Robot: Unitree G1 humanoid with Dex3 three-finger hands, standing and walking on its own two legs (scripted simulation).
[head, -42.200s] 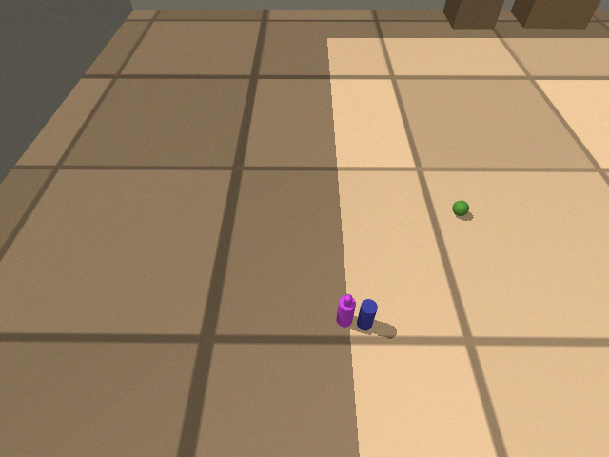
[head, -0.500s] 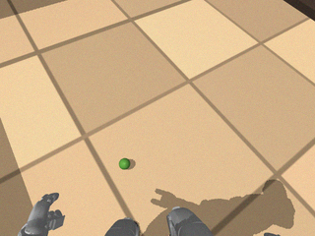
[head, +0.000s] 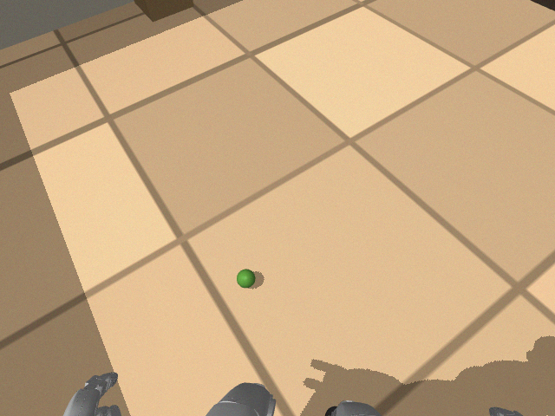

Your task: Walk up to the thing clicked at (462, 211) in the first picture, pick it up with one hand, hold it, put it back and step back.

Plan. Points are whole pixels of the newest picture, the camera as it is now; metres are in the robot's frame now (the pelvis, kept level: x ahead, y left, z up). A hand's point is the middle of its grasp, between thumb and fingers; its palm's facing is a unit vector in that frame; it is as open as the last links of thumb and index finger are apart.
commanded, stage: step back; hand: left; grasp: from above
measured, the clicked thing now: (246, 278) +0.58 +0.19 -0.73
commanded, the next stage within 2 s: none
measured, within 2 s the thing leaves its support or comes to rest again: neither
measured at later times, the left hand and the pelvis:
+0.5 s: hand out of the picture -0.10 +0.29 -0.17, palm faces -0.04 -0.92 -0.39, open 7.4 cm; pelvis -0.17 +0.01 -0.01, yaw -3 degrees
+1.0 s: hand out of the picture -0.20 +0.26 -0.15, palm faces +0.05 -0.91 -0.41, open 7.4 cm; pelvis -0.34 -0.01 -0.02, yaw +3 degrees
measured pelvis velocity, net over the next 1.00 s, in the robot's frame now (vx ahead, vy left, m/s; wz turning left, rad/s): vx -0.34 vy -0.01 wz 0.05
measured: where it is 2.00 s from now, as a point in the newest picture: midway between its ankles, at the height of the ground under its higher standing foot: outside the picture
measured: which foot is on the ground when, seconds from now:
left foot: up 0.00-0.10, down 0.12-0.60, up 0.62-0.92, down 0.94-1.00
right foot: down 0.00-0.16, up 0.18-0.54, down 0.56-0.98, up 1.00-1.00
